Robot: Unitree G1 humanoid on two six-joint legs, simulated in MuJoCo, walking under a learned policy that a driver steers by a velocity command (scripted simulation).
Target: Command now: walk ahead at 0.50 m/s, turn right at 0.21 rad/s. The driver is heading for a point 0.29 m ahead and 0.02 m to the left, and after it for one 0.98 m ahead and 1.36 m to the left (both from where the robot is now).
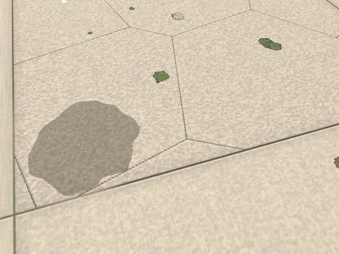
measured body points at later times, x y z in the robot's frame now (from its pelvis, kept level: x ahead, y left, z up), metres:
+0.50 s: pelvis +0.22 -0.05 -0.01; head +0.26 -0.05 +0.44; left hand +0.34 +0.23 -0.11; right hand +0.35 -0.31 -0.14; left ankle +0.21 +0.09 -0.66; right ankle +0.29 -0.15 -0.74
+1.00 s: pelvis +0.35 +0.04 +0.01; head +0.36 +0.08 +0.45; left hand +0.41 +0.37 -0.10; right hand +0.50 -0.19 -0.10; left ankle +0.27 +0.10 -0.74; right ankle +0.52 -0.07 -0.68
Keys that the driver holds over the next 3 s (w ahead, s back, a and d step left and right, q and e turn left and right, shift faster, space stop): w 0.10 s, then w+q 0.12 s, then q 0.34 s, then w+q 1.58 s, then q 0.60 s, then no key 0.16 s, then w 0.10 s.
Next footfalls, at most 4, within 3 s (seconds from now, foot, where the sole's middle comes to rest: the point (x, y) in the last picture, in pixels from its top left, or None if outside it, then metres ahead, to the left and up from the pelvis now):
0.30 right None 0.33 -0.15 -0.78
0.74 left None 0.31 0.11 -0.78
1.22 right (164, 220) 0.65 0.05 -0.78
1.72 left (70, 218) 0.67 0.44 -0.78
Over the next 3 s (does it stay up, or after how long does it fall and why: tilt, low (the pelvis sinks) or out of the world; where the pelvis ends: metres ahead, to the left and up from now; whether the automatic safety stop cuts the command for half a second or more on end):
stays up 0.84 0.61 -0.01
